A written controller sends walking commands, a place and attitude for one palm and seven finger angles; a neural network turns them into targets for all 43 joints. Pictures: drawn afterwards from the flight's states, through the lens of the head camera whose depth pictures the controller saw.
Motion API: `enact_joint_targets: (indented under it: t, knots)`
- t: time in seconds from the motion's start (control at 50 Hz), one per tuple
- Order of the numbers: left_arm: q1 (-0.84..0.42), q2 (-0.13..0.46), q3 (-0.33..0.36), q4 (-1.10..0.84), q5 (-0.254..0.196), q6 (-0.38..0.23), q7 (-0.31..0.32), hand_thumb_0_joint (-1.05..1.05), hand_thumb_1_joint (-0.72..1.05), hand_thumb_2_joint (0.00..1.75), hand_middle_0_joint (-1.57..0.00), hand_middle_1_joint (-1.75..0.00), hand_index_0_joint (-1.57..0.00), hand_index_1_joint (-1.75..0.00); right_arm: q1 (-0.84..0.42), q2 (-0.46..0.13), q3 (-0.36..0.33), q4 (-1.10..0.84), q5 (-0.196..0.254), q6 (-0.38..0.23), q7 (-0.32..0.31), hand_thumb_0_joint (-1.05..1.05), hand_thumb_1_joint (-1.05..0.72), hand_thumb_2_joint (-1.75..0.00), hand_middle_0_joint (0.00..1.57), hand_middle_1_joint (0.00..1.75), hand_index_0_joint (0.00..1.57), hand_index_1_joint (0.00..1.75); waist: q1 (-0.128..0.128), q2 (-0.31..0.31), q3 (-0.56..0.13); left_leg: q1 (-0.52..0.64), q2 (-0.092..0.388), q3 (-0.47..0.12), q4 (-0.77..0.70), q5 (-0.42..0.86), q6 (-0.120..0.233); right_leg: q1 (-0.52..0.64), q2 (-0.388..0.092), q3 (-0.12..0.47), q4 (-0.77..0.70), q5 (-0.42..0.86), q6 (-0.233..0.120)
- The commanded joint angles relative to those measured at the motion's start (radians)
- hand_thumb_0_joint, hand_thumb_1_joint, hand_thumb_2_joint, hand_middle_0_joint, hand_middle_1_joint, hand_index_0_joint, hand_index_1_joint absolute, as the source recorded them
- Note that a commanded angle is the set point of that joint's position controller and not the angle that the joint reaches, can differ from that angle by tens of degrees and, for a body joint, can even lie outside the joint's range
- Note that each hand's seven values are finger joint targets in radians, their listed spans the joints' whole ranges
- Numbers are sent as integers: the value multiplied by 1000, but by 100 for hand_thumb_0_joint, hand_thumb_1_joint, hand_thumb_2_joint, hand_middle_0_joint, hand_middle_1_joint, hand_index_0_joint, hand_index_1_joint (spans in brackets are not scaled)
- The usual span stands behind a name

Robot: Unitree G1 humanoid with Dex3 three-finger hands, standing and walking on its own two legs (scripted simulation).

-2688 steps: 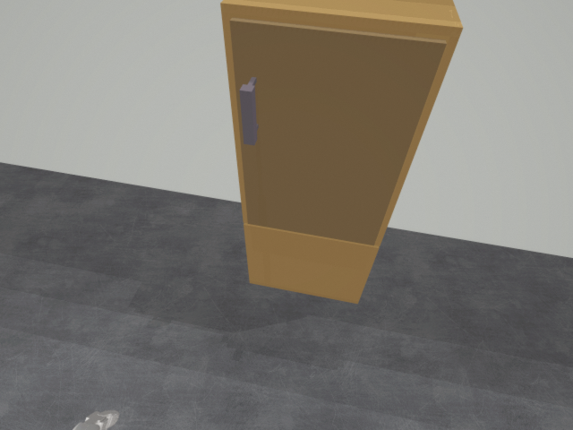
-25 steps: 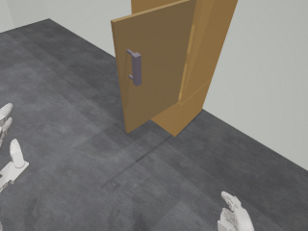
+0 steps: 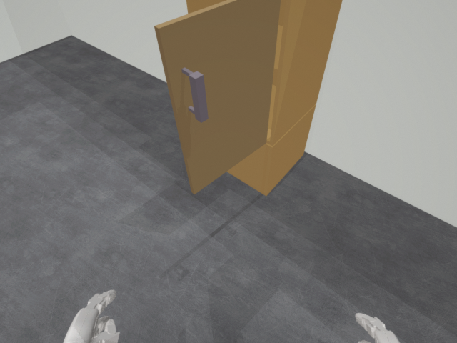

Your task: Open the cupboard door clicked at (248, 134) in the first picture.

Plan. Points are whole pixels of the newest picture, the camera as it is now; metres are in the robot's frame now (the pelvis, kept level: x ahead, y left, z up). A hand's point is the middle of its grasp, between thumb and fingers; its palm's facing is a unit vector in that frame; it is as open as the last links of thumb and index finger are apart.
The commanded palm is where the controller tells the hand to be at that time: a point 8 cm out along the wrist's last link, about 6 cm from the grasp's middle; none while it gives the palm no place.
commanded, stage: let the arm hang, fingers relaxed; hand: left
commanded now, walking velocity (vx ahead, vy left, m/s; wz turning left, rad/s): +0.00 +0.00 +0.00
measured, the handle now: (193, 94) +0.67 +0.11 +0.07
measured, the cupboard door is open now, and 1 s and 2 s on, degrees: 82 82 82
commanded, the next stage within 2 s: look to check the result in 0.90 s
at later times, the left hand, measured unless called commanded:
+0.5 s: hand out of the picture +0.02 +0.20 -0.15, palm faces +0.00 -0.95 -0.31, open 7.3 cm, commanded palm none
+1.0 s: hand out of the picture +0.08 +0.18 -0.15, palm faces +0.00 -0.97 -0.26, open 7.3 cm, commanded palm none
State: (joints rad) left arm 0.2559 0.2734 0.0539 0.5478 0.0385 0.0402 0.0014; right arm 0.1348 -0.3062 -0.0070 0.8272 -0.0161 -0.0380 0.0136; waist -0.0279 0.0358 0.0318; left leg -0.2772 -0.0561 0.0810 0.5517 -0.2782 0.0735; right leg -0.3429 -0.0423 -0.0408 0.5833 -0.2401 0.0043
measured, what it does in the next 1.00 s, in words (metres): stands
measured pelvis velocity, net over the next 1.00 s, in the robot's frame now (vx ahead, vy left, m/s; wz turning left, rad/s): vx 0.03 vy -0.03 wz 0.01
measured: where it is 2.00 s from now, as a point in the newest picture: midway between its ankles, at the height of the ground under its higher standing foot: outside the picture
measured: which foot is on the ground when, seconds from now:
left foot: down 0.00-1.00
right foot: down 0.00-1.00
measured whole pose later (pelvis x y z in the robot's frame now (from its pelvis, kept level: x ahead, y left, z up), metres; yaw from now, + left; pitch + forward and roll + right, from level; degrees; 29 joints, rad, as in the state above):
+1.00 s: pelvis +0.03 -0.03 +0.02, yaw +1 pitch -1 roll +0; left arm 0.15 0.23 0.01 1.13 0.01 -0.02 0.01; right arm 0.18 -0.25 0.00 1.14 -0.02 -0.01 -0.01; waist -0.01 0.01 0.05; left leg -0.11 -0.01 0.04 0.33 -0.21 0.02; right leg -0.16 0.01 -0.07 0.35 -0.17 -0.04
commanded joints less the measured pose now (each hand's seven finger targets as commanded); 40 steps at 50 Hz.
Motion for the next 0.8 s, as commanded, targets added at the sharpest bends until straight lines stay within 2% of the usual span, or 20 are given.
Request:
enact_joint_targets:
  t: [0.0, 0.04, 0.08, 0.1, 0.12, 0.16, 0.2, 0.22, 0.26, 0.36, 0.48, 0.52, 0.54, 0.68, 0.76, 0.78]
  knots:
    - [-41, 159, 5, 75, -8, -46, 8, 0, 90, 90, -20, -30, -20, -30, 22, -122, -31, -22, -7, 7, -9, 0, -90, -90, 20, 30, 20, 30, 11, -104, -71, 19, 114, -172, -130, 93, -24, 89, -100, 159, -157, 26, -87]
    - [-40, 147, -9, 161, -14, -45, 11, 0, 90, 90, -20, -30, -20, -30, 14, -108, -22, 12, -8, 16, -11, 0, -90, -90, 20, 30, 20, 30, 22, 23, -53, 6, 133, -187, -186, 68, -23, 118, -74, 139, -168, -13, -69]
    - [-19, 140, -17, 247, -19, -50, 13, 0, 90, 90, -20, -30, -20, -30, 16, -91, -15, 49, -5, 21, -14, 0, -90, -90, 20, 30, 20, 30, 28, 85, -54, 2, 133, -182, -211, 32, -28, 154, -71, 138, -192, -9, -66]
    - [-11, 135, -21, 286, -21, -52, 14, 0, 90, 90, -20, -30, -20, -30, 26, -81, -12, 69, -3, 24, -16, 0, -90, -90, 20, 30, 20, 30, 27, 92, -59, 9, 129, -177, -214, 17, -32, 163, -74, 138, -205, -12, -68]
    - [-3, 133, -14, 312, -20, -56, 16, 0, 90, 90, -20, -30, -20, -30, 40, -84, -16, 81, -2, 26, -19, 0, -90, -90, 20, 30, 20, 30, 29, 74, -65, 22, 132, -174, -207, 26, -31, 173, -75, 135, -221, -7, -71]
    - [-6, 124, -16, 367, -24, -58, 16, 0, 90, 90, -20, -30, -20, -30, 63, -71, -16, 118, -3, 31, -22, 0, -90, -90, 20, 30, 20, 30, 24, 107, -69, 33, 133, -169, -214, 9, -35, 181, -80, 133, -242, -16, -74]
    - [-9, 123, -19, 410, -27, -61, 16, 0, 90, 90, -20, -30, -20, -30, 83, -66, -16, 149, -1, 33, -24, 0, -90, -90, 20, 30, 20, 30, 23, 71, -57, 35, 137, -166, -220, 11, -35, 181, -83, 132, -261, -22, -75]
    - [-15, 126, -19, 427, -27, -61, 16, 0, 90, 90, -20, -30, -20, -30, 95, -72, -18, 157, 2, 36, -24, 0, -90, -90, 20, 30, 20, 30, 21, 18, -37, 43, 141, -171, -221, 9, -34, 167, -80, 124, -271, -39, -74]
    - [-23, 119, -23, 461, -28, -61, 16, 0, 90, 90, -20, -30, -20, -30, 115, -68, -20, 188, 2, 38, -26, 0, -90, -90, 20, 30, 20, 30, 18, -30, -2, 43, 139, -163, -225, 2, -32, 145, -84, 130, -297, -73, -74]
    - [-28, 119, -21, 508, -28, -59, 20, 0, 90, 90, -20, -30, -20, -30, 139, -61, -19, 233, -1, 40, -28, 0, -90, -90, 20, 30, 20, 30, 17, -70, 33, 53, 139, -156, -236, 5, -29, 121, -83, 130, -318, -114, -73]
    - [-45, 126, -17, 526, -28, -62, 23, 0, 90, 90, -20, -30, -20, -30, 135, -60, -20, 258, -2, 35, -28, 0, -90, -90, 20, 30, 20, 30, 20, -78, 19, 59, 144, -154, -248, 42, -29, 148, -82, 126, -310, -77, -69]
    - [-45, 126, -16, 528, -28, -61, 24, 0, 90, 90, -20, -30, -20, -30, 123, -63, -20, 261, 0, 34, -28, 0, -90, -90, 20, 30, 20, 30, 26, -61, 19, 58, 146, -157, -252, 47, -29, 155, -79, 122, -305, -64, -67]
    - [-52, 124, -16, 529, -27, -61, 24, 0, 90, 90, -20, -30, -20, -30, 119, -55, -19, 264, -2, 33, -28, 0, -90, -90, 20, 30, 20, 30, 25, -69, 33, 54, 147, -157, -259, 56, -30, 153, -81, 117, -303, -53, -66]
    - [-72, 123, -14, 531, -27, -66, 25, 0, 90, 90, -20, -30, -20, -30, 98, -57, -18, 274, -3, 27, -30, 0, -90, -90, 20, 30, 20, 30, 25, -38, 22, 74, 153, -157, -272, 107, -37, 181, -82, 115, -299, 21, -62]
    - [-82, 123, -13, 530, -28, -70, 25, 0, 90, 90, -20, -30, -20, -30, 82, -64, -19, 271, -3, 22, -33, 0, -90, -90, 20, 30, 20, 30, 26, -7, 1, 85, 160, -158, -278, 143, -41, 211, -82, 111, -290, 87, -64]
    - [-80, 126, -12, 533, -27, -72, 24, 0, 90, 90, -20, -30, -20, -30, 79, -67, -19, 270, -3, 21, -33, 0, -90, -90, 20, 30, 20, 30, 26, -20, -17, 94, 162, -159, -279, 151, -41, 222, -83, 109, -288, 99, -63]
